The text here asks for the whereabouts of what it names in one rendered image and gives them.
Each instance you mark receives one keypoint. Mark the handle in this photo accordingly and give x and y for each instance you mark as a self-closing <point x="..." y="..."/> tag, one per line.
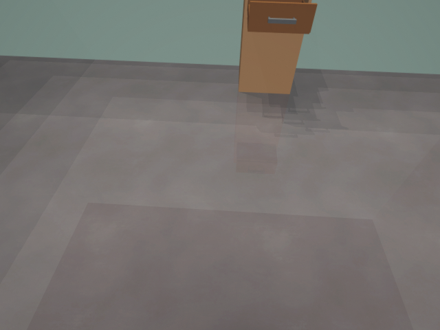
<point x="282" y="21"/>

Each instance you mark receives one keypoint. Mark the drawer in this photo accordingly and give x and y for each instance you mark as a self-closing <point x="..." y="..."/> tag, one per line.
<point x="258" y="12"/>

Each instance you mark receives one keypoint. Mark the cabinet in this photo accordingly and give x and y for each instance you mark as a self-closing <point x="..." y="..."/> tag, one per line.
<point x="267" y="60"/>

